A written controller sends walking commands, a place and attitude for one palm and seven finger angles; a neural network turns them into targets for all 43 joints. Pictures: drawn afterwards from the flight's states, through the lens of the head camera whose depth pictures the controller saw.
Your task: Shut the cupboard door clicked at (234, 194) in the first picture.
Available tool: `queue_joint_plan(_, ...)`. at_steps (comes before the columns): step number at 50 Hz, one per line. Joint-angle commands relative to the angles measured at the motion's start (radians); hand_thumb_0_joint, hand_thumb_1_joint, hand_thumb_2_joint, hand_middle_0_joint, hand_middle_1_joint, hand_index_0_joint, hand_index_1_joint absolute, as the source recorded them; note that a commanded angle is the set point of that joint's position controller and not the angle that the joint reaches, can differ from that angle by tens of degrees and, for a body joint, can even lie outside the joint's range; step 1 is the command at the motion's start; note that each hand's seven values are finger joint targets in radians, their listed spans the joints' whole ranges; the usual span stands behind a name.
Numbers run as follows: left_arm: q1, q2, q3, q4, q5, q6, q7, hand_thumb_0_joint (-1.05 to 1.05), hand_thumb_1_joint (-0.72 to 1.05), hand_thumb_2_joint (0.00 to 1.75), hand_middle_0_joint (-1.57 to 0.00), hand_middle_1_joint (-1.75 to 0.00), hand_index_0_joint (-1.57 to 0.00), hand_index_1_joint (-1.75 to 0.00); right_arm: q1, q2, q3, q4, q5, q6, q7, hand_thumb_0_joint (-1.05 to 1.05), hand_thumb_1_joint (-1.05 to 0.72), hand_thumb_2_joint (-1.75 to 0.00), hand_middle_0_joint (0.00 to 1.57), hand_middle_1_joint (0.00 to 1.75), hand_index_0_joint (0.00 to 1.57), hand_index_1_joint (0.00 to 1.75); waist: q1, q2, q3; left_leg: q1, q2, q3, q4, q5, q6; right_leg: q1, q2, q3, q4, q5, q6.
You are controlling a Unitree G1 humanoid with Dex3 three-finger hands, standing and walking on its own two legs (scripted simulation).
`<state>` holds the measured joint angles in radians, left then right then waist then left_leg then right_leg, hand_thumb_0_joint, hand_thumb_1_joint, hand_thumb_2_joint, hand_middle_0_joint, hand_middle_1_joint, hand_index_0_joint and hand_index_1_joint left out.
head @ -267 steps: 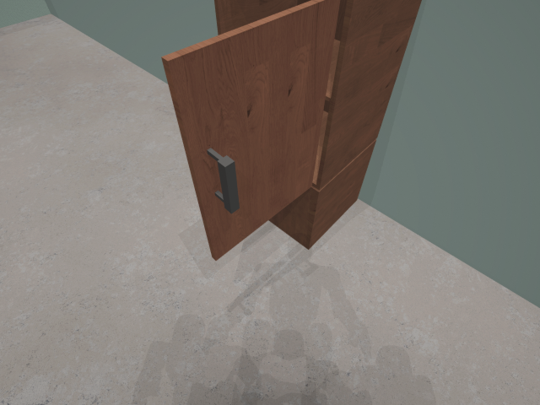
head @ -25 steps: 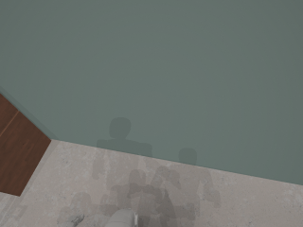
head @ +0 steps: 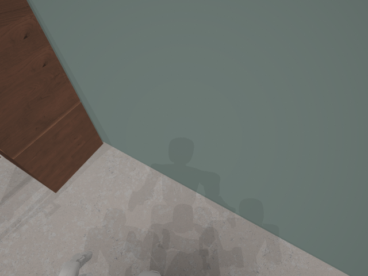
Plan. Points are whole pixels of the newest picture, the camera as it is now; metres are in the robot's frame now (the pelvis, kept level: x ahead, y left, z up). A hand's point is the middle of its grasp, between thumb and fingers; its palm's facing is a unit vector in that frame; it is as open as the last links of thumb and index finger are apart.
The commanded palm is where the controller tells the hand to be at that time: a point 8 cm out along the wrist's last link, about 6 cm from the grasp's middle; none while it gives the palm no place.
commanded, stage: turn to face it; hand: left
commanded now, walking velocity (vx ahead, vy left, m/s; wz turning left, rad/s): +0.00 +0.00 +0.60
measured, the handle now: out of the picture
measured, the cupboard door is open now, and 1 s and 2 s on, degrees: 87 87 87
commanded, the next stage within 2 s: take the last steps up to it in 1.50 s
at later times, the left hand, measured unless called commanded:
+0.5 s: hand out of the picture +0.00 +0.23 -0.17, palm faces +0.34 -0.91 -0.23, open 7.4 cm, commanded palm none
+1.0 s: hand out of the picture -0.01 +0.17 -0.16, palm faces +0.59 -0.77 -0.23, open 7.4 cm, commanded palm none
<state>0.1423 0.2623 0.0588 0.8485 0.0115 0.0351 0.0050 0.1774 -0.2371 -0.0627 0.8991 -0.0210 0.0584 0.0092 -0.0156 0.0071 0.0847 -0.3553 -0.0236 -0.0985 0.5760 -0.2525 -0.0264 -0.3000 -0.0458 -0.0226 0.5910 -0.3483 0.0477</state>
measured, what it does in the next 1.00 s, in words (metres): steps on the spot, turning left: left foot, then right foot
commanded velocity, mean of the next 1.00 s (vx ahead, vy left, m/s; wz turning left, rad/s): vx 0.00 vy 0.00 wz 0.60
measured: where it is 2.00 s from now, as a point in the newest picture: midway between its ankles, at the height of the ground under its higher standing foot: outside the picture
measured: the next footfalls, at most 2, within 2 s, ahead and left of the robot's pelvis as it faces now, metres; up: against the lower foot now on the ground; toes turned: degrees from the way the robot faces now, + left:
left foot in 0.36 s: +0.02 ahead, +0.11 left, +0.00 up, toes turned +20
right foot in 0.74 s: +0.13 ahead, -0.13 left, +0.00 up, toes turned +26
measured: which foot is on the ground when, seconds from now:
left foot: down 0.00-0.00, up 0.02-0.34, down 0.36-0.74, up 0.76-1.00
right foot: down 0.00-0.36, up 0.38-0.72, down 0.74-1.00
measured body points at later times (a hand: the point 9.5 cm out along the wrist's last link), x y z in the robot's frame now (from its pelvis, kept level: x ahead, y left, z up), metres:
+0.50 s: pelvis +0.01 +0.00 +0.00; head +0.06 +0.05 +0.45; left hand -0.01 +0.28 -0.16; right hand +0.20 -0.21 -0.12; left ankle -0.02 +0.10 -0.73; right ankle +0.02 -0.15 -0.65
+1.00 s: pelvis +0.05 -0.03 +0.01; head +0.10 +0.01 +0.45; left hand -0.04 +0.21 -0.14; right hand +0.28 -0.18 -0.13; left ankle -0.03 +0.07 -0.69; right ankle +0.09 -0.15 -0.73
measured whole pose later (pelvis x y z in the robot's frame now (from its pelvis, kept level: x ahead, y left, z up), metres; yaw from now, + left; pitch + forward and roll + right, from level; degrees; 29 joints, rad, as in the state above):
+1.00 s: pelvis +0.05 -0.03 +0.01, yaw +38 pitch +1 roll +2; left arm 0.20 0.20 0.03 0.87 0.03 0.01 0.01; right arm 0.13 -0.25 -0.07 0.92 -0.01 0.07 0.03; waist -0.01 -0.04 0.13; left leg -0.39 0.01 0.08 0.81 -0.45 -0.06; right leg -0.20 -0.14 -0.18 0.55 -0.35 0.03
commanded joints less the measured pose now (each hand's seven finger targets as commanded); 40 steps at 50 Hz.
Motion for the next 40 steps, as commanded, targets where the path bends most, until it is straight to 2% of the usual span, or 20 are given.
queue_joint_plan(1,0.121,0.228,0.047,-0.048,0.016,-0.034,0.025,0.0,0.9,0.9,-0.2,-0.3,-0.2,-0.3,-0.079,-0.117,-0.047,-0.127,0.002,-0.017,0.009,0.0,-0.9,-0.9,0.2,0.3,0.2,0.3,0.066,-0.25,-0.104,-0.233,-0.012,0.041,0.495,-0.352,-0.005,0.144,-0.448,0.359,-0.351,0.143,-0.212)
queue_joint_plan(2,0.077,0.175,0.043,-0.054,0.013,-0.041,0.031,0.0,0.9,0.9,-0.2,-0.3,-0.2,-0.3,-0.081,-0.11,-0.053,-0.104,0.001,-0.008,0.007,0.0,-0.9,-0.9,0.2,0.3,0.2,0.3,0.034,-0.288,-0.098,-0.258,0.013,0.026,0.617,-0.309,-0.009,0.135,-0.381,0.32,-0.316,0.244,-0.203)
queue_joint_plan(3,0.032,0.143,0.036,-0.065,0.01,-0.037,0.034,0.0,0.9,0.9,-0.2,-0.3,-0.2,-0.3,-0.059,-0.113,-0.054,-0.089,0.004,-0.001,0.011,0.0,-0.9,-0.9,0.2,0.3,0.2,0.3,0.012,-0.277,-0.09,-0.253,0.041,0.039,0.665,-0.249,-0.017,0.136,-0.339,0.208,-0.282,0.325,-0.19)
queue_joint_plan(5,0.022,0.108,0.022,-0.07,0.01,-0.043,0.03,0.0,0.9,0.9,-0.2,-0.3,-0.2,-0.3,-0.061,-0.083,-0.04,-0.073,0.006,0.002,0.021,0.0,-0.9,-0.9,0.2,0.3,0.2,0.3,0.002,-0.234,-0.08,-0.221,0.052,0.094,0.598,-0.195,-0.04,0.158,-0.271,0.041,-0.236,0.518,-0.161)
queue_joint_plan(9,0.108,0.145,0.032,-0.037,0.014,-0.046,0.03,0.0,0.9,0.9,-0.2,-0.3,-0.2,-0.3,-0.124,-0.051,-0.022,-0.08,0.011,0.0,0.028,0.0,-0.9,-0.9,0.2,0.3,0.2,0.3,0.047,-0.185,-0.102,-0.152,0.044,0.169,0.347,-0.202,-0.046,0.255,-0.29,-0.016,-0.193,0.659,-0.159)
queue_joint_plan(12,0.128,0.175,0.044,-0.026,0.016,-0.043,0.027,0.0,0.9,0.9,-0.2,-0.3,-0.2,-0.3,-0.136,-0.051,-0.014,-0.089,0.014,-0.008,0.028,0.0,-0.9,-0.9,0.2,0.3,0.2,0.3,0.059,-0.216,-0.117,-0.09,0.036,0.202,0.199,-0.199,-0.032,0.271,-0.313,-0.035,-0.153,0.674,-0.16)
queue_joint_plan(15,0.111,0.179,0.051,-0.019,0.007,-0.038,0.02,0.0,0.9,0.9,-0.2,-0.3,-0.2,-0.3,-0.063,-0.077,-0.017,-0.075,0.01,-0.02,0.023,0.0,-0.9,-0.9,0.2,0.3,0.2,0.3,0.019,-0.198,-0.153,0.079,0.021,0.221,-0.026,-0.04,-0.01,0.214,-0.298,-0.098,-0.036,0.62,-0.1)
queue_joint_plan(16,0.096,0.166,0.052,-0.028,0.0,-0.035,0.016,0.0,0.9,0.9,-0.2,-0.3,-0.2,-0.3,0.002,-0.119,-0.029,-0.058,0.006,-0.028,0.021,0.0,-0.9,-0.9,0.2,0.3,0.2,0.3,-0.024,-0.102,-0.188,0.239,0.056,0.179,-0.137,0.116,0.015,0.112,-0.28,-0.133,0.095,0.547,-0.053)
queue_joint_plan(17,0.097,0.106,0.042,-0.06,-0.007,-0.029,0.009,0.0,0.9,0.9,-0.2,-0.3,-0.2,-0.3,0.077,-0.236,-0.058,-0.051,-0.005,-0.038,0.014,0.0,-0.9,-0.9,0.2,0.3,0.2,0.3,-0.062,0.193,-0.246,0.437,0.315,-0.169,-0.162,0.45,0.14,-0.16,-0.143,-0.18,0.328,0.071,0.029)
queue_joint_plan(18,0.015,0.069,0.015,-0.1,0.0,-0.022,0.011,0.0,0.9,0.9,-0.2,-0.3,-0.2,-0.3,0.152,-0.293,-0.07,-0.033,0.001,-0.031,0.007,0.0,-0.9,-0.9,0.2,0.3,0.2,0.3,-0.096,0.277,-0.227,0.435,0.465,-0.314,-0.177,0.715,0.261,-0.291,-0.078,-0.092,0.498,-0.333,0.042)
queue_joint_plan(19,-0.038,0.084,0.019,-0.099,0.006,-0.009,0.017,0.0,0.9,0.9,-0.2,-0.3,-0.2,-0.3,0.165,-0.279,-0.068,-0.02,0.0,-0.034,-0.007,0.0,-0.9,-0.9,0.2,0.3,0.2,0.3,-0.102,0.17,-0.229,0.408,0.451,-0.311,-0.179,0.655,0.273,-0.334,-0.083,-0.01,0.578,-0.298,0.037)
queue_joint_plan(22,-0.021,0.078,0.027,-0.046,0.002,-0.001,0.01,0.0,0.9,0.9,-0.2,-0.3,-0.2,-0.3,0.016,-0.209,-0.046,-0.051,-0.003,-0.04,-0.026,0.0,-0.9,-0.9,0.2,0.3,0.2,0.3,-0.025,0.158,-0.138,0.239,0.304,-0.164,-0.206,0.492,0.204,-0.281,-0.078,0.036,0.588,-0.112,0.042)
queue_joint_plan(24,0.009,0.072,0.027,-0.027,0.003,0.0,0.003,0.0,0.9,0.9,-0.2,-0.3,-0.2,-0.3,-0.007,-0.192,-0.04,-0.051,-0.002,-0.045,-0.026,0.0,-0.9,-0.9,0.2,0.3,0.2,0.3,-0.002,0.15,-0.147,0.236,0.259,-0.112,-0.203,0.47,0.18,-0.24,-0.059,0.021,0.522,-0.074,0.044)
queue_joint_plan(29,-0.028,0.065,0.02,-0.045,0.0,-0.001,0.005,0.0,0.9,0.9,-0.2,-0.3,-0.2,-0.3,0.006,-0.202,-0.048,-0.038,-0.007,-0.037,-0.019,0.0,-0.9,-0.9,0.2,0.3,0.2,0.3,-0.013,0.137,-0.118,0.181,0.247,-0.16,-0.214,0.38,0.184,-0.144,-0.018,0.001,0.305,-0.088,0.039)
queue_joint_plan(34,0.057,0.074,0.025,-0.037,-0.005,-0.019,0.01,0.0,0.9,0.9,-0.2,-0.3,-0.2,-0.3,-0.047,-0.198,-0.058,-0.058,-0.002,-0.026,-0.015,0.0,-0.9,-0.9,0.2,0.3,0.2,0.3,0.032,0.168,-0.138,0.059,0.194,-0.214,-0.132,0.349,0.147,0.106,0.038,-0.023,-0.023,0.034,0.02)
queue_joint_plan(35,0.108,0.102,0.033,-0.028,-0.004,-0.031,0.015,0.0,0.9,0.9,-0.2,-0.3,-0.2,-0.3,-0.059,-0.176,-0.056,-0.069,0.007,-0.025,-0.013,0.0,-0.9,-0.9,0.2,0.3,0.2,0.3,0.061,0.096,-0.154,-0.017,0.148,-0.197,-0.056,0.255,0.104,0.239,-0.004,0.008,-0.186,0.134,0.013)
queue_joint_plan(36,0.149,0.192,0.053,-0.02,0.013,-0.043,0.026,0.0,0.9,0.9,-0.2,-0.3,-0.2,-0.3,-0.044,-0.112,-0.048,-0.085,0.017,-0.027,-0.006,0.0,-0.9,-0.9,0.2,0.3,0.2,0.3,0.075,-0.177,-0.18,-0.202,0.021,-0.06,0.141,-0.047,0.026,0.388,-0.244,0.248,-0.302,0.19,-0.056)
queue_joint_plan(37,0.146,0.24,0.052,-0.026,0.019,-0.042,0.027,0.0,0.9,0.9,-0.2,-0.3,-0.2,-0.3,-0.05,-0.102,-0.047,-0.103,0.013,-0.025,-0.001,0.0,-0.9,-0.9,0.2,0.3,0.2,0.3,0.076,-0.321,-0.147,-0.24,-0.052,0.056,0.406,-0.388,-0.014,0.279,-0.456,0.382,-0.33,0.293,-0.176)
queue_joint_plan(38,0.114,0.198,0.046,-0.036,0.013,-0.042,0.035,0.0,0.9,0.9,-0.2,-0.3,-0.2,-0.3,-0.053,-0.115,-0.052,-0.099,0.006,-0.015,0.0,0.0,-0.9,-0.9,0.2,0.3,0.2,0.3,0.055,-0.213,-0.124,-0.218,-0.001,0.016,0.559,-0.355,-0.008,0.193,-0.445,0.328,-0.3,0.354,-0.216)
queue_joint_plan(40,0.038,0.133,0.028,-0.05,0.008,-0.042,0.035,0.0,0.9,0.9,-0.2,-0.3,-0.2,-0.3,-0.052,-0.108,-0.047,-0.067,0.004,-0.005,0.007,0.0,-0.9,-0.9,0.2,0.3,0.2,0.3,0.016,-0.278,-0.087,-0.25,0.048,0.042,0.674,-0.255,-0.026,0.19,-0.325,0.152,-0.237,0.508,-0.192)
